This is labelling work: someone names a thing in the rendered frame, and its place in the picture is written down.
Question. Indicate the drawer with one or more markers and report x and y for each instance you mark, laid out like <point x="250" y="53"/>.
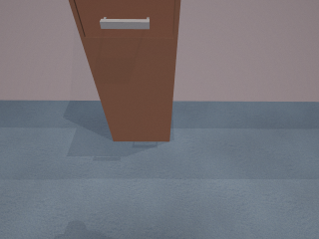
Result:
<point x="160" y="13"/>

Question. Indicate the handle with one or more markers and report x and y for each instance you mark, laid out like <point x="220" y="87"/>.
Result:
<point x="125" y="23"/>

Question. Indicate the cabinet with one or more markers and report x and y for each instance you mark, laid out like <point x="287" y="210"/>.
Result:
<point x="134" y="77"/>

